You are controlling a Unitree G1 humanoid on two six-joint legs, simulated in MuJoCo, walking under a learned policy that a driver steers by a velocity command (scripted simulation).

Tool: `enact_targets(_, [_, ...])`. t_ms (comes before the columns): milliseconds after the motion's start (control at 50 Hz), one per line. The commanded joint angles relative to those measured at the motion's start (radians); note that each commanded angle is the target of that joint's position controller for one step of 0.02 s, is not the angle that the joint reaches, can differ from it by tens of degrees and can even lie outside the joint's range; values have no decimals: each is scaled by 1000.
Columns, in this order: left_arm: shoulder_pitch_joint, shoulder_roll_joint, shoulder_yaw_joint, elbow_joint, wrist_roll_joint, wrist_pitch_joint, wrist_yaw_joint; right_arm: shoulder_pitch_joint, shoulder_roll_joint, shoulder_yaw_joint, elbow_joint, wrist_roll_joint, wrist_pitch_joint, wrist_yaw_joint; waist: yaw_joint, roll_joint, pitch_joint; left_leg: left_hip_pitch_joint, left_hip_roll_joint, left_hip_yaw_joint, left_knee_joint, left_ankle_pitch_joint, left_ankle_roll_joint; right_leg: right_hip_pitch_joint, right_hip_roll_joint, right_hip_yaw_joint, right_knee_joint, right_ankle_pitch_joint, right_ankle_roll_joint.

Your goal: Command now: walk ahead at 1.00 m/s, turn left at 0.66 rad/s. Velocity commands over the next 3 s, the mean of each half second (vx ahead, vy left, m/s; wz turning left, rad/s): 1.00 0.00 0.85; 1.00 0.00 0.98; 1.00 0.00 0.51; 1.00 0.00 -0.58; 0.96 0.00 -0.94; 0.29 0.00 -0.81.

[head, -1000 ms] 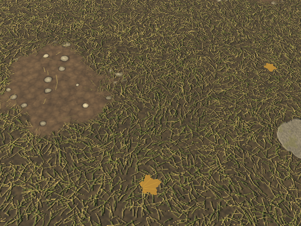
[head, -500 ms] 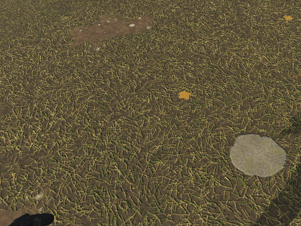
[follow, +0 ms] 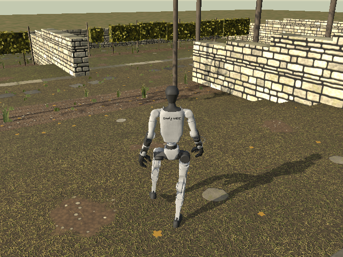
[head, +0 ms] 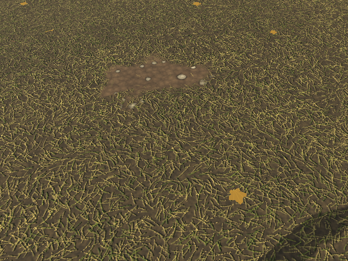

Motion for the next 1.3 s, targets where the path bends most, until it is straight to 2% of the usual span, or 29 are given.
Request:
enact_targets(20, [-105,118,12,-83,2,-23,29,-74,-29,-1,-71,-8,-20,24,-31,-53,146,52,-31,88,-147,158,14,-183,-223,-9,-184,558,61])
enact_targets(120, [-97,253,33,-93,0,31,81,-37,-72,-23,-122,8,-25,70,-113,-157,31,303,-183,312,-322,77,74,11,-275,-76,99,1432,119])
enact_targets(160, [-236,300,48,-137,-17,45,79,343,-196,-81,-43,6,24,50,-328,-217,-111,705,-204,250,-254,-97,139,-106,-316,-29,499,1634,84])
enact_targets(180, [-351,270,42,-159,-46,31,50,573,-232,-103,22,0,44,25,-449,-121,-146,975,-145,131,-383,-12,200,-294,-226,-26,926,1245,74])
enact_targets(200, [-421,26,-21,-210,-37,-17,7,546,-173,-79,70,-37,47,24,-346,338,17,1035,-160,8,-412,112,248,-690,55,44,1464,-162,84])
enact_targets(220, [-198,-46,-55,-280,-64,-56,-7,340,-127,-34,-17,-78,1,33,-104,386,-158,1119,0,-571,-544,-329,433,-970,56,333,1609,-279,65])
enact_targets(240, [-266,62,-51,-307,-65,-83,-20,312,-71,-34,-69,-71,-14,38,-153,154,-200,1078,67,-747,-758,-646,424,-974,16,394,1505,-178,3])
enact_targets(280, [-306,100,-35,-314,-48,-72,-14,176,-82,-34,-108,-55,-51,42,-27,-212,-22,735,63,-725,-858,-746,338,-887,-81,386,1206,-25,-18])
enact_targets(340, [-269,144,-19,-296,-21,-19,19,62,-99,-34,-156,-50,-61,13,25,-180,52,428,-56,-528,-864,-526,323,-732,-141,387,980,22,74])
enact_targets(400, [-454,91,-37,-362,2,-7,37,91,-84,-33,-142,-22,-51,-27,-59,-107,79,292,-163,-319,-845,-336,279,-592,-133,313,598,227,136])
enact_targets(440, [-536,48,-42,-397,-16,-4,33,111,-103,-42,-127,-12,-35,-36,-119,-33,48,263,-204,-271,-806,-356,222,-463,-78,265,389,371,162])
enact_targets(500, [-530,108,-7,-400,-63,-11,26,157,-90,-47,-106,0,-22,-37,-143,46,-11,438,-176,-355,-713,-441,182,-415,-53,320,241,388,182])
enact_targets(560, [-350,188,45,-356,-78,-34,22,120,-70,-46,-123,-15,-15,-32,-21,93,-105,576,-157,-370,-466,-200,120,-253,-71,315,203,274,122])
enact_targets(580, [-125,221,63,-314,-73,-37,26,75,-24,-28,-157,-38,-17,-20,95,64,-251,458,-184,-301,-178,-165,80,40,-172,384,281,188,78])
enact_targets(600, [56,292,69,-283,-41,-29,26,123,106,11,-201,-52,-19,-15,88,-237,-391,200,-270,-196,185,-651,51,345,-367,763,187,-144,2])
enact_targets(620, [-1,327,71,-283,-11,-31,3,242,60,21,-243,35,-30,-16,-7,-608,-399,-87,-214,-120,406,-619,34,394,-547,1299,-12,-556,-139])
enact_targets(640, [-93,202,51,-316,-17,-19,7,164,-32,6,-207,35,-16,-26,35,-389,-225,-160,-141,-89,485,-488,17,275,-495,1181,-34,-640,-123])
enact_targets(680, [-92,170,40,-273,-17,3,18,-7,-68,-7,-233,-34,-9,-17,50,-84,-73,-94,-82,-36,430,-389,14,47,-399,795,6,-200,-61])
enact_targets(760, [-115,88,10,-177,-25,-2,11,-52,-23,-5,-277,-2,19,13,-21,-141,19,-53,7,-32,322,-360,24,-126,-331,474,-32,104,-34])
enact_targets(920, [-67,196,15,-92,-10,-1,35,-255,-23,12,-329,-16,5,53,7,-68,144,-43,-25,116,-66,-29,27,-128,-295,100,-131,462,25])
enact_targets(980, [-37,272,25,-78,-9,14,49,-287,-53,-3,-331,-11,-7,74,-18,-124,99,198,-149,271,-243,-38,79,-69,-286,-7,-33,1108,73])
enact_targets(1040, [-115,349,48,-115,-16,41,62,97,-181,-75,-247,2,18,62,-260,-242,-100,659,-229,269,-251,-197,154,-121,-344,9,455,1617,45])
enact_targets(1060, [-188,318,42,-149,-30,30,56,353,-239,-111,-167,0,27,46,-377,-158,-171,1027,-185,145,-421,-80,213,-357,-271,15,821,1257,54])
enact_targets(1080, [-151,109,-16,-173,8,-1,39,337,-240,-91,-121,-14,28,29,-238,187,-114,1188,-82,-85,-374,-29,245,-710,-81,78,1265,-167,62])
enact_targets(1100, [-25,82,-46,-249,-48,-50,22,242,-241,-70,-199,-53,-1,30,-112,275,-386,1350,126,-672,-600,-449,456,-933,-41,329,1420,-255,37])
enact_targets(1120, [-177,200,-23,-256,-77,-72,20,275,-166,-69,-187,-51,-13,28,-202,59,-311,1241,142,-758,-813,-672,388,-972,-92,365,1315,-99,11])
enact_targets(1160, [-216,174,-25,-246,-76,-62,31,146,-124,-48,-173,-53,-44,33,-83,-171,-54,863,103,-603,-858,-572,322,-892,-171,347,1134,29,21])
enact_targets(1220, [-135,157,-19,-208,-47,2,27,42,-52,-20,-161,-62,-55,23,17,-92,41,524,-13,-334,-866,-426,280,-745,-253,328,990,80,73])
enact_targets(1300, [-355,87,-51,-283,-7,8,20,124,-51,-13,-105,-52,-64,-16,-70,-47,110,395,-113,-107,-878,-184,236,-722,-236,242,636,405,123])
Next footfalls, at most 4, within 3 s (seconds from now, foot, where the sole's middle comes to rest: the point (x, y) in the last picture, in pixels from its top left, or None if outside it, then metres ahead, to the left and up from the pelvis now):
0.18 left None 0.38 0.08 -0.77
0.58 right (199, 208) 0.77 -0.01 -0.77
1.06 left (96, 182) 0.89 0.45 -0.77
1.50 right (52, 128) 1.21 0.77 -0.77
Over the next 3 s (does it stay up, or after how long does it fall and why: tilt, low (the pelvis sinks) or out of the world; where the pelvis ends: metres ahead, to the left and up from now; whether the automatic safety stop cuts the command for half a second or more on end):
stays up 1.67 1.62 -0.26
